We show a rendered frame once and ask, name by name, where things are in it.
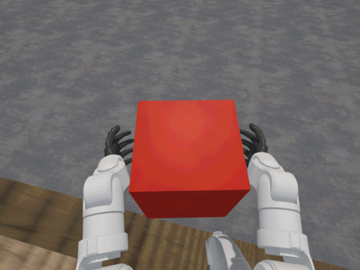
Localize right robot hand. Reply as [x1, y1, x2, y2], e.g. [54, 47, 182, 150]
[240, 123, 268, 168]

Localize left robot hand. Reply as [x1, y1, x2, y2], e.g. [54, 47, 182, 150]
[104, 125, 134, 165]

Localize robot right forearm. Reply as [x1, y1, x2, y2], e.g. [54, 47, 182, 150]
[247, 152, 315, 270]

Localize carton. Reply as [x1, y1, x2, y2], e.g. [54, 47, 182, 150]
[129, 100, 251, 218]

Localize robot left forearm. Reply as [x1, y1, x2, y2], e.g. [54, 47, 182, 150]
[76, 155, 130, 270]

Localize robot right thigh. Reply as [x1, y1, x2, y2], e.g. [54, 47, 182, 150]
[205, 235, 252, 270]

